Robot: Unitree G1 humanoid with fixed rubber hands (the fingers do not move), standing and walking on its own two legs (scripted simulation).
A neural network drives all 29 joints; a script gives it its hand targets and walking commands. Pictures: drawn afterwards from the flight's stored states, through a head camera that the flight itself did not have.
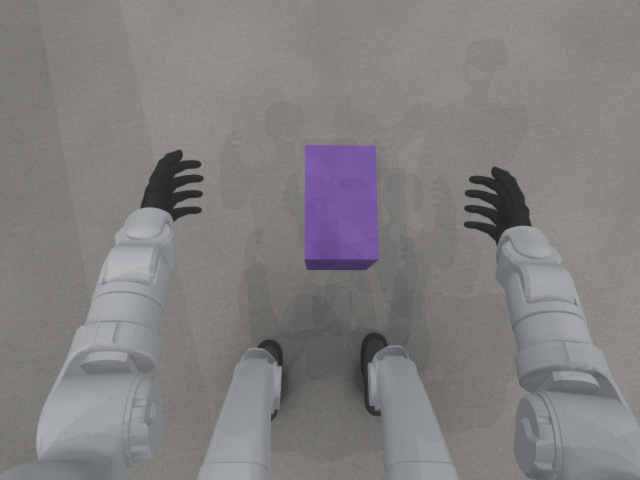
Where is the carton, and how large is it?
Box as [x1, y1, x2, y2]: [305, 145, 378, 269]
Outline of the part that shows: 305,145 306,267 307,269 366,269 378,259 375,145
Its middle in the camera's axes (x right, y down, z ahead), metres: +0.04 -0.08 +0.98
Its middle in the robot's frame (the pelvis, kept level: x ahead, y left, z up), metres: +0.54 -0.04 -0.58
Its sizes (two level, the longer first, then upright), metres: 0.266 0.163 0.221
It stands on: the floor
